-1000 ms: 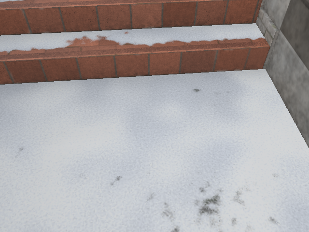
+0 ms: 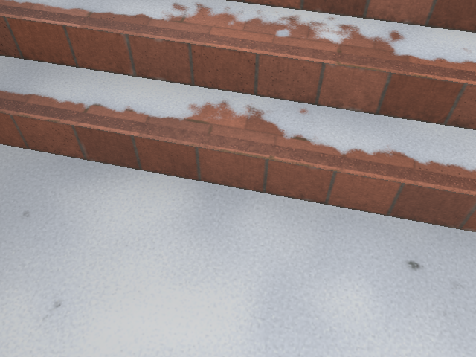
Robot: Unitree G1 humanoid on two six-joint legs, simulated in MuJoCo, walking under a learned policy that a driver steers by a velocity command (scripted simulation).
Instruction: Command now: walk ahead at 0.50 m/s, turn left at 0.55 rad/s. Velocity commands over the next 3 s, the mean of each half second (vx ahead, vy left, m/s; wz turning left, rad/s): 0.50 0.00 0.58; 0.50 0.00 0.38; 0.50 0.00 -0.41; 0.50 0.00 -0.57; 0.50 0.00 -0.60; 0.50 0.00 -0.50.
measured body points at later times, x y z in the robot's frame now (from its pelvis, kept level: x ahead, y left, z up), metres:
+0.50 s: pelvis +0.28 -0.04 +0.01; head +0.30 -0.03 +0.45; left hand +0.35 +0.26 -0.09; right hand +0.45 -0.28 -0.11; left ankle +0.17 +0.07 -0.64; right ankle +0.35 -0.13 -0.73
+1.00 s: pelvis +0.49 +0.12 +0.00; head +0.52 +0.16 +0.45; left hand +0.40 +0.39 -0.14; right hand +0.77 -0.01 -0.08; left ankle +0.50 +0.23 -0.73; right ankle +0.47 -0.08 -0.63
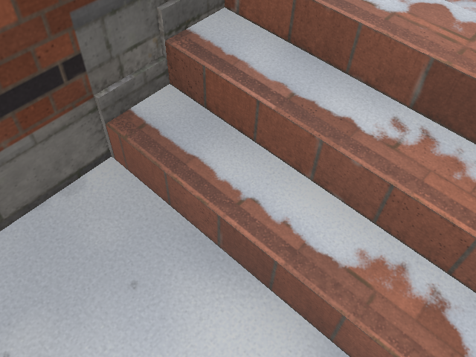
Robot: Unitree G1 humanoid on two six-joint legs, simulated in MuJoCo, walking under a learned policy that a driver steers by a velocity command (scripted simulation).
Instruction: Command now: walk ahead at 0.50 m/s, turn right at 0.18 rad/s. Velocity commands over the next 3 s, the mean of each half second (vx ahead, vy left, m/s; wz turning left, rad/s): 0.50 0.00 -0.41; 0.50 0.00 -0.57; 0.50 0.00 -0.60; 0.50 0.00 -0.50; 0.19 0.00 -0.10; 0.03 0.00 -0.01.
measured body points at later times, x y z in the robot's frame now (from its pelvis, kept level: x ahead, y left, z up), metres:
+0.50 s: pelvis +0.25 -0.06 -0.01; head +0.28 -0.08 +0.44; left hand +0.45 +0.18 -0.11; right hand +0.31 -0.35 -0.13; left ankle +0.14 +0.11 -0.62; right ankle +0.28 -0.13 -0.73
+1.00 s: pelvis +0.48 -0.09 +0.01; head +0.50 -0.11 +0.45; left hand +0.78 +0.00 -0.07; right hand +0.43 -0.39 -0.10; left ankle +0.53 +0.02 -0.73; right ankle +0.34 -0.14 -0.46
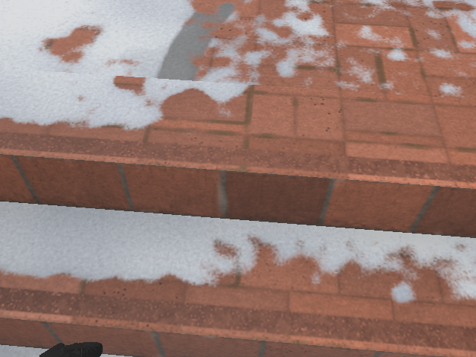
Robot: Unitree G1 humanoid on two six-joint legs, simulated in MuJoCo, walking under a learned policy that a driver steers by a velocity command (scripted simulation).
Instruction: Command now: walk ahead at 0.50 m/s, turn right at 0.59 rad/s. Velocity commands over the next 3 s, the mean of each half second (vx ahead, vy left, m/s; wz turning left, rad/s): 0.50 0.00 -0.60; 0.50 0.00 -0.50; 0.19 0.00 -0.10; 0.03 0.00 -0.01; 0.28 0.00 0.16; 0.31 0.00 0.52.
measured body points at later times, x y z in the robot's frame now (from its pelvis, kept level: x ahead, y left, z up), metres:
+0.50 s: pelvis +0.22 -0.03 +0.17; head +0.20 -0.06 +0.62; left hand +0.24 +0.19 +0.04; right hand +0.41 -0.26 +0.13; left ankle +0.30 +0.09 -0.22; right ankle +0.16 -0.11 -0.56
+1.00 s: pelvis +0.46 -0.08 +0.34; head +0.46 -0.06 +0.79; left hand +0.76 -0.05 +0.28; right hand +0.29 -0.23 +0.20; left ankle +0.49 +0.04 -0.38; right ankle +0.46 -0.26 -0.16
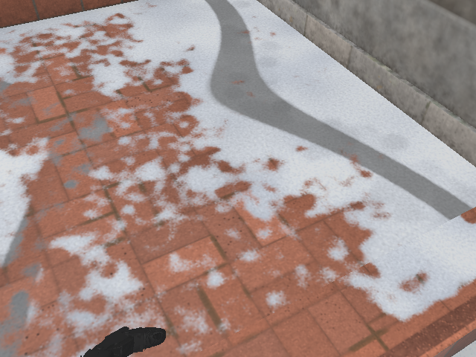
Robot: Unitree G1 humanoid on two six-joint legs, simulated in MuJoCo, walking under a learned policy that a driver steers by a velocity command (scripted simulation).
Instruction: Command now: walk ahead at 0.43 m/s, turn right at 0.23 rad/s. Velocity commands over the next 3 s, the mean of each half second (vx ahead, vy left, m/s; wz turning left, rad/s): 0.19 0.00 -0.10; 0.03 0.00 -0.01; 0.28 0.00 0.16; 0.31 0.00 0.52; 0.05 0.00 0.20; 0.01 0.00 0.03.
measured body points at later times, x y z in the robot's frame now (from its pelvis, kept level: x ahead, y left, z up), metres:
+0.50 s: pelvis +0.21 -0.03 +0.03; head +0.24 -0.04 +0.48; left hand +0.19 +0.23 -0.11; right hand +0.42 -0.22 -0.06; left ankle +0.31 +0.09 -0.47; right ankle +0.17 -0.18 -0.72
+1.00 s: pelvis +0.29 +0.01 +0.17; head +0.30 +0.02 +0.62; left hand +0.40 +0.23 +0.03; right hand +0.33 -0.20 +0.02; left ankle +0.33 +0.09 -0.55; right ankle +0.31 -0.14 -0.48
